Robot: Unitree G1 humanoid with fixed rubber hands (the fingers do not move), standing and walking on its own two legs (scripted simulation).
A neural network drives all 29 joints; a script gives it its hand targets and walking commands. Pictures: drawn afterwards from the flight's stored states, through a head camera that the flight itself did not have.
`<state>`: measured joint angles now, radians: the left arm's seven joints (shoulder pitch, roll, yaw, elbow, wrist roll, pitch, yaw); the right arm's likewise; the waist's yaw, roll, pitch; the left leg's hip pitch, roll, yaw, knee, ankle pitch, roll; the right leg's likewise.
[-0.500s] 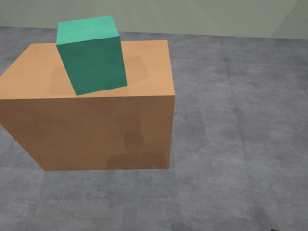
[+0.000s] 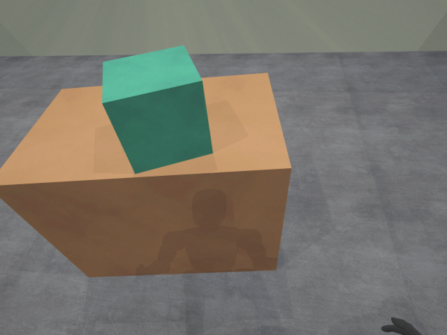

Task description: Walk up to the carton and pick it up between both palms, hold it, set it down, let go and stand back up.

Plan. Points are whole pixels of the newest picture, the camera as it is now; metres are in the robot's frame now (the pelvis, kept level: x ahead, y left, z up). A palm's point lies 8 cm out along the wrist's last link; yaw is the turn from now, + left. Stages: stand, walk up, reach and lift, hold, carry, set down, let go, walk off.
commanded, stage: walk up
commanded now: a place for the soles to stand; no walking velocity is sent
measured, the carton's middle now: (159, 109) +0.72 +0.19 +0.04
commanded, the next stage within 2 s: none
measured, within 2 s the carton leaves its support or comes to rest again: neither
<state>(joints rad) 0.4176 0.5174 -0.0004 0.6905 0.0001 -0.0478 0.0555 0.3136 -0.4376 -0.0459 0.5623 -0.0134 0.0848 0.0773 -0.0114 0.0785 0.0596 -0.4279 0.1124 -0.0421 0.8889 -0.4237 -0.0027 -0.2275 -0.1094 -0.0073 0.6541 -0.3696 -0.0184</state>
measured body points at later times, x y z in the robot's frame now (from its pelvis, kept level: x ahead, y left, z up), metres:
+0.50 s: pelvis +0.10 +0.09 +0.00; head +0.11 +0.05 +0.45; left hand +0.16 +0.43 -0.06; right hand +0.22 -0.22 -0.10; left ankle +0.11 +0.25 -0.67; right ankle +0.12 -0.08 -0.72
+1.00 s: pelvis +0.17 +0.17 +0.00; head +0.19 +0.14 +0.45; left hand +0.25 +0.51 -0.06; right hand +0.28 -0.14 -0.11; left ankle +0.15 +0.32 -0.68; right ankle +0.22 +0.03 -0.72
